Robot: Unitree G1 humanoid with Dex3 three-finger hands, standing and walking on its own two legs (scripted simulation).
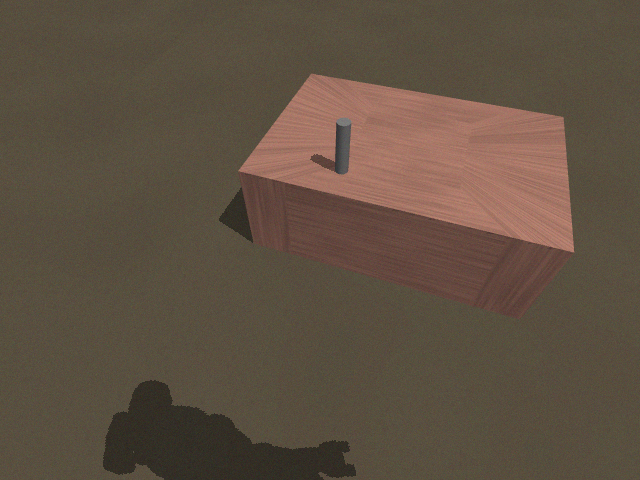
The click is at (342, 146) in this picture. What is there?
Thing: slim round
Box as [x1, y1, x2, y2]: [335, 118, 350, 173]
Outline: 339,118 336,121 335,171 337,173 345,173 347,171 350,120 347,118
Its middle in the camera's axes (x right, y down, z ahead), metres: +0.08 -0.29 +1.25
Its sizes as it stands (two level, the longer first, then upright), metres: 0.045 0.045 0.189
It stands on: a support 0.39 m high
